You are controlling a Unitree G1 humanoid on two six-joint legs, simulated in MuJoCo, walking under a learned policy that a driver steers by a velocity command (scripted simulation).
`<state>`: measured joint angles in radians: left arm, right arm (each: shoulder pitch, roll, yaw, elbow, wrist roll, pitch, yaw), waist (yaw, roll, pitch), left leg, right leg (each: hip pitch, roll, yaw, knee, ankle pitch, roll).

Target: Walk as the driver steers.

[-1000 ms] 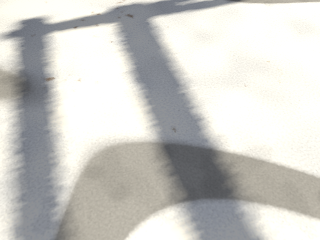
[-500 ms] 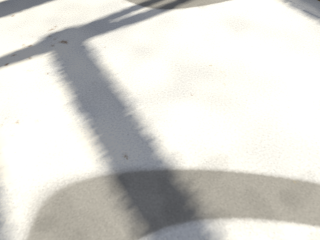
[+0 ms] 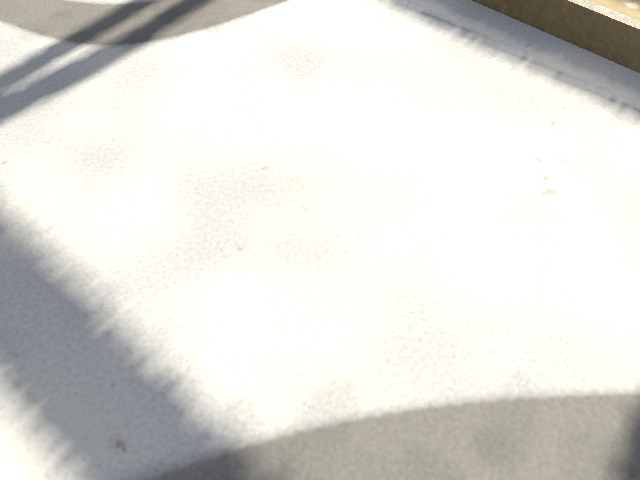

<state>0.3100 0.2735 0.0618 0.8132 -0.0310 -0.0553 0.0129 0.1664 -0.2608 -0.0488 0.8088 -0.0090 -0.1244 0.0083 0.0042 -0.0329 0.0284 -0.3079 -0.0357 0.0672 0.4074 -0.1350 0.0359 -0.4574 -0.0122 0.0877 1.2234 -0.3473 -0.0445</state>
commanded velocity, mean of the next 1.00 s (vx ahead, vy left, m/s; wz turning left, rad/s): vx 0.46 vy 0.00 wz -0.09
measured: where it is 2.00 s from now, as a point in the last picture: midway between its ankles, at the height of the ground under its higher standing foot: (374, 383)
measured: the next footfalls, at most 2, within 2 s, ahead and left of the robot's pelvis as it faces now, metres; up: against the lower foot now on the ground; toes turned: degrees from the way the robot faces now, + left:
right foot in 0.36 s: +0.34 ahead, -0.19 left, +0.00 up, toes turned -12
left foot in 0.92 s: +0.69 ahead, -0.01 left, +0.00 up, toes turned -2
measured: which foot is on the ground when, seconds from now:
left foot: down 0.00-0.36, up 0.38-0.90, down 0.92-1.00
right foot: up 0.00-0.34, down 0.36-0.92, up 0.94-1.00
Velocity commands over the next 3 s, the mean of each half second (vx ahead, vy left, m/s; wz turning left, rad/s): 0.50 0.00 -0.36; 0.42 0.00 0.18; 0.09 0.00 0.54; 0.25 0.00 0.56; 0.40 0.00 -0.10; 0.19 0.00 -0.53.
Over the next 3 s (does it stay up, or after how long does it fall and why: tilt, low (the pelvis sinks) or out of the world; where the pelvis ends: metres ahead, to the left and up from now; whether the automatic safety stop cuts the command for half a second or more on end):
stays up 1.03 0.17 0.01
